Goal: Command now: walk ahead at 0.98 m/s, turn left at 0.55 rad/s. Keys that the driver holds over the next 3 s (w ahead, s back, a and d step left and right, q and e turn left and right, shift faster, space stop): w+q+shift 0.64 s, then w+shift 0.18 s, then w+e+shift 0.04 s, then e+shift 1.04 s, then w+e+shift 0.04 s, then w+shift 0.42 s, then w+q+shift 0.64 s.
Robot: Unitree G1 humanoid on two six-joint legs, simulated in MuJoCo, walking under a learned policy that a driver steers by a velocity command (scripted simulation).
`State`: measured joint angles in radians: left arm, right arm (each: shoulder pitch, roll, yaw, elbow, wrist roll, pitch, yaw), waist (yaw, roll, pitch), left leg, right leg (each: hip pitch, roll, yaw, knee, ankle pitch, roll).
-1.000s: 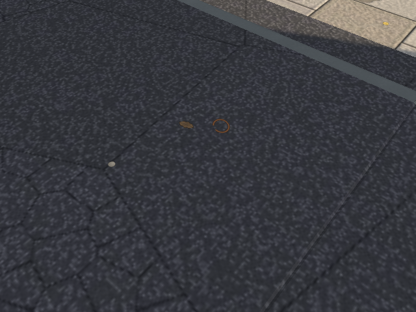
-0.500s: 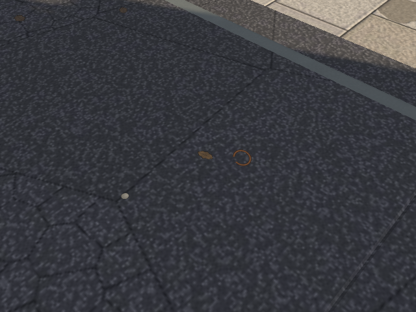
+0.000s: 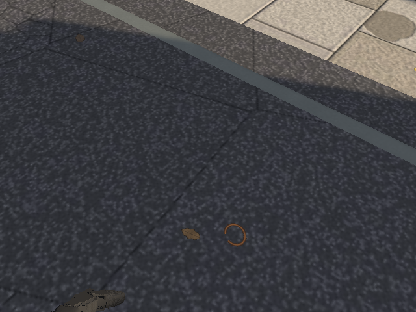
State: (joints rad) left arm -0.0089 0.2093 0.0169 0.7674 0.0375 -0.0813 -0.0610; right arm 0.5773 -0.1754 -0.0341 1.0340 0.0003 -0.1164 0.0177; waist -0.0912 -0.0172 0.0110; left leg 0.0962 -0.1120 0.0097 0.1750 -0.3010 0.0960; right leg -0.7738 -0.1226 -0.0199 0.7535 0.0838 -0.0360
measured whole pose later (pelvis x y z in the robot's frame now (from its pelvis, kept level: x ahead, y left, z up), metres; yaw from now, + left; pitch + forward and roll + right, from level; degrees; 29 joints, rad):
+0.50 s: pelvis +0.45 +0.04 -0.02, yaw +24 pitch +1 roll -2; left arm 0.50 0.26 0.05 0.99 0.02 -0.13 0.00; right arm -0.02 -0.29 -0.04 0.66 -0.03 -0.02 0.09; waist 0.06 0.02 0.04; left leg -0.78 0.08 0.13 0.84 0.04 0.17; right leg 0.21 0.01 -0.33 0.20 -0.41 0.05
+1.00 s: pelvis +0.85 +0.27 -0.02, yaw +39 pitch +1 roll +0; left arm 0.03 0.24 -0.01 0.68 0.01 -0.08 -0.04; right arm 0.46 -0.27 -0.04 0.89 -0.01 -0.11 -0.01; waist -0.10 -0.03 0.06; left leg 0.23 -0.15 -0.05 0.19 -0.38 0.13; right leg -0.65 -0.02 -0.09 0.51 0.17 -0.09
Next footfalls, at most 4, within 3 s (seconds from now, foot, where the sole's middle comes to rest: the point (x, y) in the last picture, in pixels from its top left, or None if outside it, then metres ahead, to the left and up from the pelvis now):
0.12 right None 0.35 -0.11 -0.77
0.60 left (142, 258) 0.69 0.19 -0.77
1.04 right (97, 163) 1.12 0.38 -0.77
1.48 left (47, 155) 1.18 0.59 -0.77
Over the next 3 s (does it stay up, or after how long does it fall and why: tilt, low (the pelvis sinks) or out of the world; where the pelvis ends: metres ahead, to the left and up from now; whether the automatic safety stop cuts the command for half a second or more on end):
stays up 1.79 0.26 -0.01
